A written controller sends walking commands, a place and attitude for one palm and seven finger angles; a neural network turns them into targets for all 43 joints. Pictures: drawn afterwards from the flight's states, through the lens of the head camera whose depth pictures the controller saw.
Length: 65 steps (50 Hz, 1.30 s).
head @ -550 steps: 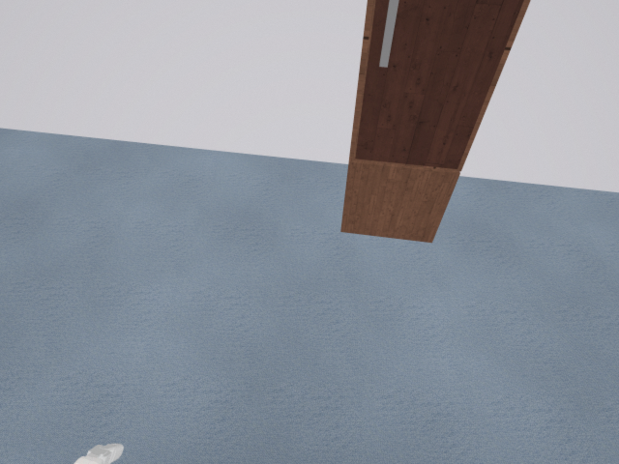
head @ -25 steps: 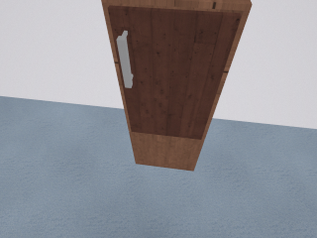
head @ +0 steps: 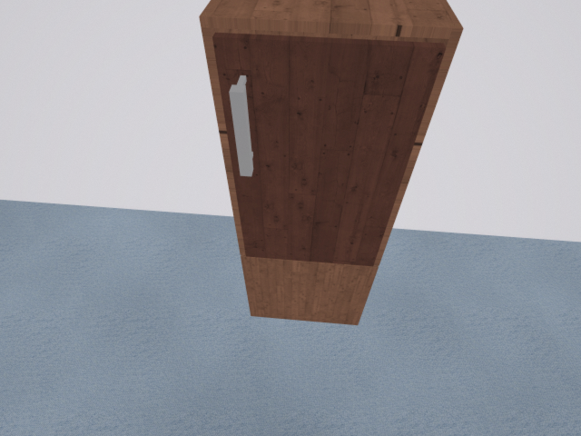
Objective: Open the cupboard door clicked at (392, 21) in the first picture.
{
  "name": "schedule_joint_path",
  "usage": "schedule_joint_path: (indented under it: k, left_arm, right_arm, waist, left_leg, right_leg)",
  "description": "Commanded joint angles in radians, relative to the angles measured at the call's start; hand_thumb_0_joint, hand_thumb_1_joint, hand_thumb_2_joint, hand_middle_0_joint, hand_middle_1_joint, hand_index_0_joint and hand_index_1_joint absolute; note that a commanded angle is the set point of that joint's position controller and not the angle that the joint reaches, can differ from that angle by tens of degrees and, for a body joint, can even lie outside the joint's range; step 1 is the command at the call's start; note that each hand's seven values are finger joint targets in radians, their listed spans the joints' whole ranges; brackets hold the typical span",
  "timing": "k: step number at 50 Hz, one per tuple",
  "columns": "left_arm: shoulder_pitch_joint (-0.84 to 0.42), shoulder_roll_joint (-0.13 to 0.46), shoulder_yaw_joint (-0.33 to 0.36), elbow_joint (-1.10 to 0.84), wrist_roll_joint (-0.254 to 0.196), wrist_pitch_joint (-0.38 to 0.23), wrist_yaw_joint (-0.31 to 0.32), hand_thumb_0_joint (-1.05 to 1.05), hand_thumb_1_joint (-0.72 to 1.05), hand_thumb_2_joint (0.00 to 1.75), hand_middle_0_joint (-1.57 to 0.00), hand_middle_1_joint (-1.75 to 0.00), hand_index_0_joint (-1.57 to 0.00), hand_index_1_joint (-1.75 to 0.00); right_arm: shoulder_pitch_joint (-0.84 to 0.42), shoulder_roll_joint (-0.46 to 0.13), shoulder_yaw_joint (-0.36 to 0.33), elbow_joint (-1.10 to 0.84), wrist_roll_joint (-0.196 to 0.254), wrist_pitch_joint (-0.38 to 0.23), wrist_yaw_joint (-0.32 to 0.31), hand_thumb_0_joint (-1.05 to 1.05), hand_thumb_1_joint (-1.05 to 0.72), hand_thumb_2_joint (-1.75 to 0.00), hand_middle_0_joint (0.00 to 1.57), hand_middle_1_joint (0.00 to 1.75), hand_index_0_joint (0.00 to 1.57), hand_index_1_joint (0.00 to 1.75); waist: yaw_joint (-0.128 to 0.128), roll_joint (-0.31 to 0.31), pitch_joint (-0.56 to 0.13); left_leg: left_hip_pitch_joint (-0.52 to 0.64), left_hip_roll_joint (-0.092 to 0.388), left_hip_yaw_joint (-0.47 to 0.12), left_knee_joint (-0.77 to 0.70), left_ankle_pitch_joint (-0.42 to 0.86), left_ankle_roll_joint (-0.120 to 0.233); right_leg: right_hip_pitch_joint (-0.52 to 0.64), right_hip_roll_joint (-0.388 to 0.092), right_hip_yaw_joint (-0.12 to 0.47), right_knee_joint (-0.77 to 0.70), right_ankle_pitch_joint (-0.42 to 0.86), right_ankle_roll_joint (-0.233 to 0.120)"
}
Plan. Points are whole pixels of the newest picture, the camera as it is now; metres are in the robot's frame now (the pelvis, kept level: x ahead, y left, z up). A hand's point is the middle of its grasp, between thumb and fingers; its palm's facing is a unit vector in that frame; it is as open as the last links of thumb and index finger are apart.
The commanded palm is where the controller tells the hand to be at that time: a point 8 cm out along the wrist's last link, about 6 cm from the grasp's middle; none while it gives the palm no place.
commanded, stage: look again from close up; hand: left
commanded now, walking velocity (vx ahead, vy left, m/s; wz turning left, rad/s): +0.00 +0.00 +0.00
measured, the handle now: (244, 128) +0.59 +0.13 +0.10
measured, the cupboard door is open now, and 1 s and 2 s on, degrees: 0 0 0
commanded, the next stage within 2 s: raise the hand with hooked fingers in 0.54 s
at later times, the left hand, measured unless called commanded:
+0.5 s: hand out of the picture +0.02 +0.13 -0.17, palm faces +0.03 -0.98 -0.21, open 7.3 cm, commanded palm none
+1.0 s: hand (217, 401) +0.17 +0.11 -0.01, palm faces -0.04 -1.00 -0.05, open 8.2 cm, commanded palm +0.13 +0.18 -0.02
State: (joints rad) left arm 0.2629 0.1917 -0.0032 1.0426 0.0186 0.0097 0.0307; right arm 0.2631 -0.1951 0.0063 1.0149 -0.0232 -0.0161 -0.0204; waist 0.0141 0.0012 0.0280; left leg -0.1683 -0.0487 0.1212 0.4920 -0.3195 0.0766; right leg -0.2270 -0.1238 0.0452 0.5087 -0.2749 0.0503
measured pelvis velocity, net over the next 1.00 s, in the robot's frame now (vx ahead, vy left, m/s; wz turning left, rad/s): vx -0.03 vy -0.09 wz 0.06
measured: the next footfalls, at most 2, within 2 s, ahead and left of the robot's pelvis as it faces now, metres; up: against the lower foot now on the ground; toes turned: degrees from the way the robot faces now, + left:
none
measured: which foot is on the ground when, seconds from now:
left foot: down 0.00-1.00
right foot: down 0.00-1.00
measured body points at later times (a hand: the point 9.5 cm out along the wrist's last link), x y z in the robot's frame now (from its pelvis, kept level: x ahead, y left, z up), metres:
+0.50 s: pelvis +0.01 -0.05 +0.00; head +0.04 -0.05 +0.45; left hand +0.02 +0.18 -0.15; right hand +0.02 -0.27 -0.16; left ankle -0.03 +0.06 -0.73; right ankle +0.00 -0.20 -0.73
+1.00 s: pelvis -0.03 -0.09 -0.05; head +0.00 -0.09 +0.40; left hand +0.17 +0.16 -0.01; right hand +0.21 -0.34 -0.08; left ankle -0.03 +0.06 -0.73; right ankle +0.00 -0.20 -0.73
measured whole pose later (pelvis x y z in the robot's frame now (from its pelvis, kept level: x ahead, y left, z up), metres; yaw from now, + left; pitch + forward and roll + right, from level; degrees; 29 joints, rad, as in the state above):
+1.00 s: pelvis -0.03 -0.09 -0.05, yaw +3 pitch +9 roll +1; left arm 0.31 0.21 0.21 0.21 -0.27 -0.49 -0.44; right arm 0.14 -0.28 -0.07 0.53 0.02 -0.28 -0.02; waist 0.00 -0.02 -0.11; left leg -0.64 0.05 0.02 0.94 -0.45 -0.05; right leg -0.68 -0.05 -0.04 0.98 -0.45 -0.01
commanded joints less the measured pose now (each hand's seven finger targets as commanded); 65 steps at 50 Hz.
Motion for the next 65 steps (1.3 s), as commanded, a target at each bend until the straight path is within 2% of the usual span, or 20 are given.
schedule_joint_path:
  k: [1,31,32,33,34,35,36,37,38,39,40,42,45,46,48,51,54,55,58,65]
  left_arm:
    - [0.054,0.095,0.02,-0.027,0.0,-0.014,0.002,0.0,0.9,0.9,-0.2,-0.3,-0.2,-0.3]
    - [0.066,0.077,0.025,0.02,-0.001,-0.033,0.006,0.0,0.9,0.9,-0.2,-0.3,-0.2,-0.3]
    - [0.135,0.108,0.03,0.06,0.003,-0.043,0.047,0.0,0.9,0.9,-0.2,-0.3,-0.2,-0.3]
    - [-0.625,0.307,0.144,-1.521,-0.203,-0.265,0.037,0.0,0.88,0.89,-0.2,-0.32,-0.2,-0.32]
    - [-0.129,0.239,0.148,-1.227,-0.113,-0.201,0.082,0.0,0.85,0.88,-0.2,-0.33,-0.2,-0.33]
    - [0.123,-0.003,0.017,-1.077,-0.156,-0.061,0.105,0.0,0.83,0.87,-0.21,-0.34,-0.21,-0.34]
    - [0.083,-0.062,-0.009,-1.103,-0.174,-0.056,0.083,0.0,0.81,0.86,-0.21,-0.36,-0.21,-0.36]
    - [0.011,-0.003,0.037,-1.161,-0.171,-0.095,0.063,0.0,0.78,0.85,-0.21,-0.37,-0.21,-0.37]
    - [0.038,0.041,0.098,-1.133,-0.165,-0.141,0.035,0.0,0.76,0.84,-0.21,-0.39,-0.21,-0.39]
    - [0.14,0.023,0.137,-1.038,-0.175,-0.195,-0.009,0.0,0.74,0.83,-0.21,-0.4,-0.21,-0.4]
    - [0.263,0.012,0.155,-0.937,-0.184,-0.248,-0.072,0.0,0.71,0.82,-0.21,-0.42,-0.21,-0.42]
    - [0.329,-0.015,0.17,-0.84,-0.221,-0.39,-0.207,0.0,0.67,0.8,-0.22,-0.45,-0.22,-0.45]
    - [0.27,0.135,0.298,-0.798,-0.274,-0.575,-0.431,0.0,0.6,0.77,-0.22,-0.5,-0.22,-0.5]
    - [0.223,0.2,0.348,-0.846,-0.293,-0.592,-0.489,0.0,0.57,0.76,-0.22,-0.51,-0.22,-0.51]
    - [0.166,0.22,0.378,-0.945,-0.345,-0.554,-0.534,0.0,0.53,0.74,-0.23,-0.54,-0.23,-0.54]
    - [-0.029,0.249,0.398,-1.11,-0.406,-0.515,-0.516,0.0,0.46,0.71,-0.23,-0.58,-0.23,-0.58]
    - [-0.164,0.227,0.341,-1.241,-0.385,-0.547,-0.478,0.0,0.39,0.68,-0.24,-0.63,-0.24,-0.63]
    - [-0.235,0.232,0.314,-1.265,-0.383,-0.551,-0.48,0.0,0.36,0.67,-0.24,-0.64,-0.24,-0.64]
    - [-0.211,0.239,0.283,-1.205,-0.357,-0.511,-0.501,0.0,0.29,0.64,-0.24,-0.69,-0.24,-0.69]
    - [-0.091,0.34,0.432,-1.081,-0.401,-0.322,-0.517,0.0,0.13,0.57,-0.25,-0.8,-0.25,-0.8]
  right_arm:
    - [0.04,-0.111,-0.022,-0.029,0.007,-0.02,-0.01,0.0,-0.9,-0.9,0.2,0.3,0.2,0.3]
    - [0.053,-0.048,-0.024,0.059,0.01,-0.013,-0.013,0.0,-0.9,-0.9,0.2,0.3,0.2,0.3]
    - [-0.03,-0.105,-0.039,-0.009,0.022,-0.013,-0.006,0.0,-0.9,-0.9,0.2,0.3,0.2,0.3]
    - [0.013,-0.23,-0.048,-0.329,0.074,-0.179,-0.049,0.0,-0.9,-0.9,0.2,0.3,0.2,0.3]
    - [-0.066,-0.149,-0.04,-0.259,0.054,-0.268,-0.092,0.0,-0.9,-0.9,0.2,0.3,0.2,0.3]
    - [-0.078,-0.099,-0.049,-0.267,0.078,-0.303,-0.079,0.0,-0.9,-0.9,0.2,0.3,0.2,0.3]
    - [-0.038,-0.12,-0.059,-0.251,0.077,-0.315,-0.07,0.0,-0.9,-0.9,0.2,0.3,0.2,0.3]
    - [-0.059,-0.148,-0.076,-0.31,0.065,-0.331,-0.066,0.0,-0.9,-0.9,0.2,0.3,0.2,0.3]
    - [-0.043,-0.167,-0.084,-0.332,0.043,-0.337,-0.063,0.0,-0.9,-0.9,0.2,0.3,0.2,0.3]
    - [-0.048,-0.161,-0.092,-0.358,0.032,-0.336,-0.061,0.0,-0.9,-0.9,0.2,0.3,0.2,0.3]
    - [-0.064,-0.162,-0.102,-0.396,0.036,-0.337,-0.047,0.0,-0.9,-0.9,0.2,0.3,0.2,0.3]
    - [-0.104,-0.155,-0.109,-0.453,0.03,-0.328,-0.021,0.0,-0.9,-0.9,0.2,0.3,0.2,0.3]
    - [-0.127,-0.185,-0.121,-0.551,0.04,-0.32,0.008,0.0,-0.9,-0.9,0.2,0.3,0.2,0.3]
    - [-0.137,-0.194,-0.12,-0.589,0.049,-0.315,0.008,0.0,-0.9,-0.9,0.2,0.3,0.2,0.3]
    - [-0.148,-0.191,-0.113,-0.664,0.063,-0.296,-0.004,0.0,-0.9,-0.9,0.2,0.3,0.2,0.3]
    - [-0.11,-0.178,-0.095,-0.696,0.067,-0.281,-0.026,0.0,-0.9,-0.9,0.2,0.3,0.2,0.3]
    - [-0.064,-0.176,-0.083,-0.663,0.062,-0.29,-0.042,0.0,-0.9,-0.9,0.2,0.3,0.2,0.3]
    - [-0.058,-0.183,-0.072,-0.65,0.06,-0.294,-0.049,0.0,-0.9,-0.9,0.2,0.3,0.2,0.3]
    - [-0.049,-0.196,-0.064,-0.614,0.067,-0.313,-0.061,0.0,-0.9,-0.9,0.2,0.3,0.2,0.3]
    - [-0.091,-0.195,-0.041,-0.625,0.071,-0.319,-0.064,0.0,-0.9,-0.9,0.2,0.3,0.2,0.3]
  waist:
    - [-0.003,0.02,-0.002]
    - [-0.011,-0.027,0.001]
    - [0.01,-0.152,0.03]
    - [-0.092,0.098,-0.487]
    - [-0.008,0.304,-0.459]
    - [-0.039,0.257,-0.267]
    - [-0.049,0.161,-0.16]
    - [-0.067,0.11,-0.084]
    - [-0.076,0.005,-0.123]
    - [-0.054,-0.142,-0.107]
    - [-0.008,-0.149,-0.099]
    - [0.026,-0.239,-0.091]
    - [0.036,-0.159,-0.138]
    - [0.041,-0.124,-0.209]
    - [0.05,-0.087,-0.287]
    - [0.008,-0.032,-0.299]
    - [-0.041,0.044,-0.296]
    - [-0.068,0.026,-0.271]
    - [-0.078,0.077,-0.264]
    - [0.009,0.033,-0.301]
  left_leg:
    - [-0.017,0.152,-0.15,-0.124,0.33,-0.025]
    - [-0.004,0.141,-0.102,-0.073,0.238,-0.05]
    - [-0.088,0.166,-0.086,0.123,0.321,-0.085]
    - [0.157,0.069,-0.101,-0.033,0.543,-0.051]
    - [0.261,0.108,-0.106,-0.052,0.712,-0.045]
    - [0.141,0.116,-0.122,-0.047,0.718,-0.08]
    - [0.087,0.111,-0.124,-0.013,0.642,-0.08]
    - [-0.002,0.091,-0.135,0.038,0.501,-0.078]
    - [-0.071,0.066,-0.122,0.086,0.396,-0.072]
    - [-0.16,0.058,-0.119,0.125,0.34,-0.07]
    - [-0.229,0.043,-0.108,0.16,0.308,-0.078]
    - [-0.378,0.029,-0.091,0.235,0.187,-0.09]
    - [-0.515,0.011,-0.076,0.367,0.078,-0.092]
    - [-0.544,0.005,-0.065,0.397,0.053,-0.086]
    - [-0.556,-0.004,-0.054,0.423,0.016,-0.071]
    - [-0.553,0.018,-0.069,0.46,-0.027,-0.062]
    - [-0.501,0.043,-0.094,0.468,-0.009,-0.053]
    - [-0.514,0.049,-0.106,0.482,-0.018,-0.049]
    - [-0.49,0.054,-0.125,0.452,-0.039,-0.047]
    - [-0.461,0.046,-0.143,0.344,0.013,-0.057]
  right_leg:
    - [0.025,0.021,-0.035,-0.009,0.182,-0.061]
    - [0.028,0.007,0.01,-0.06,0.295,-0.082]
    - [0.041,-0.041,0.047,-0.049,0.683,-0.057]
    - [0.162,0.052,-0.064,0.055,0.615,-0.08]
    - [0.061,0.107,-0.094,0.12,0.345,-0.09]
    - [-0.071,0.103,-0.15,0.119,0.117,-0.07]
    - [-0.102,0.101,-0.147,0.076,0.13,-0.061]
    - [-0.133,0.101,-0.154,0.043,0.162,-0.06]
    - [-0.142,0.103,-0.163,0.045,0.22,-0.059]
    - [-0.173,0.111,-0.18,0.083,0.223,-0.053]
    - [-0.179,0.112,-0.17,0.122,0.223,-0.058]
    - [-0.261,0.113,-0.151,0.211,0.148,-0.058]
    - [-0.288,0.082,-0.039,0.279,0.056,-0.073]
    - [-0.273,0.067,0.007,0.277,0.016,-0.068]
    - [-0.247,0.061,0.057,0.256,-0.083,-0.056]
    - [-0.298,0.075,0.084,0.237,-0.21,-0.046]
    - [-0.362,0.106,0.039,0.274,-0.17,-0.057]
    - [-0.389,0.116,0.035,0.285,-0.176,-0.059]
    - [-0.406,0.125,0.002,0.28,-0.175,-0.062]
    - [-0.266,0.125,-0.046,0.24,-0.15,-0.064]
